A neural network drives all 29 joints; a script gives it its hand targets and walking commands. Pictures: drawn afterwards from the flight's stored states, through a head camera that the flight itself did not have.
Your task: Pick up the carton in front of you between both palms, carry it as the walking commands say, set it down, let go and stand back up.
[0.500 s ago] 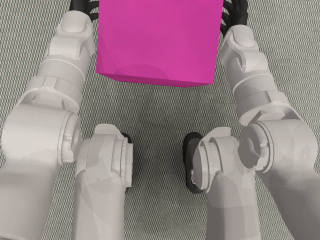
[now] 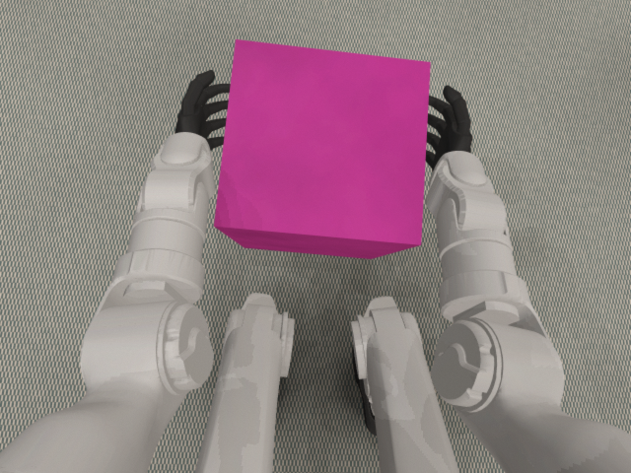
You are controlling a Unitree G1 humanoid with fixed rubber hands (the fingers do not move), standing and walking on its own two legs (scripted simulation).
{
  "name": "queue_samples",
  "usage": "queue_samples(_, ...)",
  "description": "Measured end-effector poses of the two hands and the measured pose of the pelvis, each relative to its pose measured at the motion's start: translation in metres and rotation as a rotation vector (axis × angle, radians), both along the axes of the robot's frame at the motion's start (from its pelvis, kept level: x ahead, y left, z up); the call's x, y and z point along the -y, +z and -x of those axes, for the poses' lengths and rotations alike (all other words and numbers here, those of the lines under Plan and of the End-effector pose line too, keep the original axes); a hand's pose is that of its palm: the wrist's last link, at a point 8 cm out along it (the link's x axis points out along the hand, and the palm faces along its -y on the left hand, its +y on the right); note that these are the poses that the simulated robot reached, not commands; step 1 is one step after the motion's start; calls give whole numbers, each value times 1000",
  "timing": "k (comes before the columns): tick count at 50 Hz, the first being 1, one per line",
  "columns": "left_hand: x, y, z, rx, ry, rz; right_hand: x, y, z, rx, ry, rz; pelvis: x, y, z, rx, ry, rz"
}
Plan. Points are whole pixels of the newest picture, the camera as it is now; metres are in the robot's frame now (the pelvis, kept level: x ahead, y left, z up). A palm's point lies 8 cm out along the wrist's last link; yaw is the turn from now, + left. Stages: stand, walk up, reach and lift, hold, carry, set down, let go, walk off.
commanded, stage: reach and lift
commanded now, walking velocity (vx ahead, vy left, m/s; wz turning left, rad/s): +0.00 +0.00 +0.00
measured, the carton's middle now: (318, 173) +0.48 +0.02 -0.14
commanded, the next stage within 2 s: none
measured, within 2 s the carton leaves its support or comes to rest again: neither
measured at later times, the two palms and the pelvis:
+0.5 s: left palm (148, 106) +0.46 +0.16 +0.08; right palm (532, 120) +0.46 -0.14 +0.09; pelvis +0.04 -0.01 +0.13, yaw +1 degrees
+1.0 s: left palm out of the picture +0.41 +0.16 +0.24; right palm out of the picture +0.42 -0.14 +0.24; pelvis +0.10 +0.00 +0.27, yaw +1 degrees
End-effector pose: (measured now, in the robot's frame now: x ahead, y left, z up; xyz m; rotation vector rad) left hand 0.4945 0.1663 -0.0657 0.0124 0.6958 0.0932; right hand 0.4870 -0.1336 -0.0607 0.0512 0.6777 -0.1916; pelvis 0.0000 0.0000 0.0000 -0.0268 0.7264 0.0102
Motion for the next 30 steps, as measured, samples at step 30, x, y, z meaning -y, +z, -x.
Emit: queue_samples(30,6,181,48,2,49,22,6,183,38,4,22,-11,6,160,-54,176,8,-18)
